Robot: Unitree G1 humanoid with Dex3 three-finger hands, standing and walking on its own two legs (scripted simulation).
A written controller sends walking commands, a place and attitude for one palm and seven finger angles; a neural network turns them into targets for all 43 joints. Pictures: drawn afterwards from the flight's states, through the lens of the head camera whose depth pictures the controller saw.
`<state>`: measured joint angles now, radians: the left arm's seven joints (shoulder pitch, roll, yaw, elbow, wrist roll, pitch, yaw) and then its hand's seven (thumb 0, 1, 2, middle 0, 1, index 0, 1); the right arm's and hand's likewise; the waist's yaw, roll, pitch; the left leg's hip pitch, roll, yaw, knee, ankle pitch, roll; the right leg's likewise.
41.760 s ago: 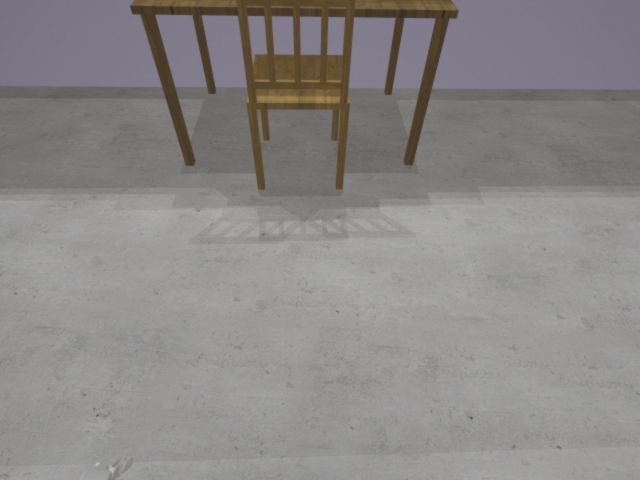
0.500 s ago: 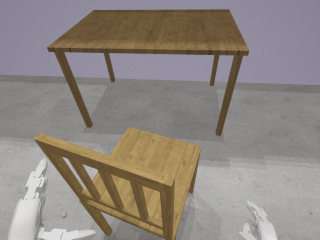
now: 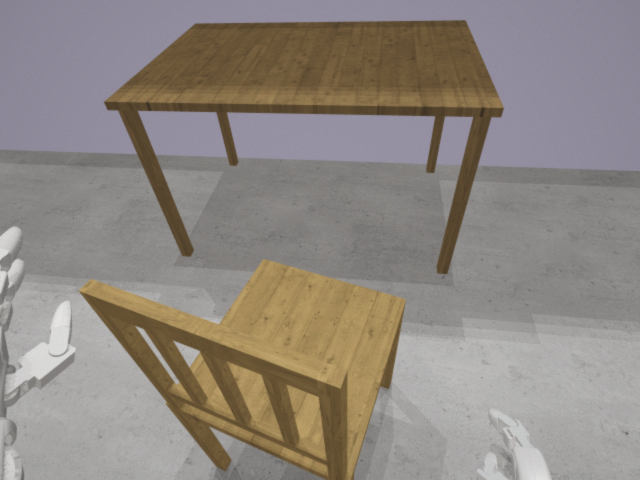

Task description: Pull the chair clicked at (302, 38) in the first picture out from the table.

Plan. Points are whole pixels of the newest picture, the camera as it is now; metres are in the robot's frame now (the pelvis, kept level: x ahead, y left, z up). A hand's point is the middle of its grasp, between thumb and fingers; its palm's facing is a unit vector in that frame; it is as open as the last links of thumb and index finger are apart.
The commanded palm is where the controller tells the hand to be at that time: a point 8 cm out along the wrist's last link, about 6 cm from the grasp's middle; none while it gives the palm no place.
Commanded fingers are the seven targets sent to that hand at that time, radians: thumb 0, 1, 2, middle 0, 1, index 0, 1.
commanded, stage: draw the hand back to the body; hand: left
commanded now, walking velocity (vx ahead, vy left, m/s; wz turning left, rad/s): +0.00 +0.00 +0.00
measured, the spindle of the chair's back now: (228, 387) +0.27 +0.19 -0.10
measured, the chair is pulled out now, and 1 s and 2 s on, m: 0.68 0.68 0.68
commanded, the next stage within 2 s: step back with the hand held close in 0.34 s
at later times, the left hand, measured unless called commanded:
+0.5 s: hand (57, 334) +0.19 +0.28 +0.17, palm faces +0.51 -0.76 -0.41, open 7.4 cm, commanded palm +0.15 +0.31 +0.18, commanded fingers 0.00 0.90 0.90 -0.20 -0.30 -0.20 -0.30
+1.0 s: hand (31, 382) +0.15 +0.27 +0.16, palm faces +0.46 -0.72 -0.52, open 7.4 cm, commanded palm +0.10 +0.30 +0.18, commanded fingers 0.00 0.90 0.90 -0.20 -0.30 -0.20 -0.30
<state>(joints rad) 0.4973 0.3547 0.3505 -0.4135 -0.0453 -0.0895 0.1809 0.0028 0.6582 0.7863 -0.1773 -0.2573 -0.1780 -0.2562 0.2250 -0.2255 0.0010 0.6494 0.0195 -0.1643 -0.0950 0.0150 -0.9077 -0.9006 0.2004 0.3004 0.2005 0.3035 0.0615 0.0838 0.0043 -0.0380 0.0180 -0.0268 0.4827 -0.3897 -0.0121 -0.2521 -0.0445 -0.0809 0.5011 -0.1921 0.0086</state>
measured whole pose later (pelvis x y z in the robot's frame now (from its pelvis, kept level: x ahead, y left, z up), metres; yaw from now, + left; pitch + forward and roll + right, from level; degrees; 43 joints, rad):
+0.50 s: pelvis +0.00 +0.01 +0.00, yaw -1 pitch -4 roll -1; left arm 0.47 0.33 0.35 -0.41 -0.04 -0.09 0.17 0.01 0.89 0.90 -0.21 -0.31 -0.21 -0.31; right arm 0.21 -0.22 0.00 0.66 0.02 -0.14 -0.08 0.01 -0.91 -0.90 0.20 0.30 0.20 0.30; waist 0.07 0.08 0.02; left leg -0.01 0.01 -0.01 0.44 -0.38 0.00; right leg -0.22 -0.05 -0.07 0.47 -0.18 0.02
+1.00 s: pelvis -0.05 +0.00 -0.01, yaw -1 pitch -1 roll +1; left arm 0.56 0.41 0.44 -0.48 -0.02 -0.16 0.18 0.01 0.89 0.90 -0.21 -0.31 -0.21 -0.31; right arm 0.19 -0.20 -0.02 0.59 0.02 -0.03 -0.10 0.01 -0.91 -0.90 0.20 0.30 0.20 0.30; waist 0.02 0.00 0.03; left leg -0.20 -0.02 0.00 0.56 -0.35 0.00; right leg -0.40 -0.07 -0.04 0.54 -0.12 0.01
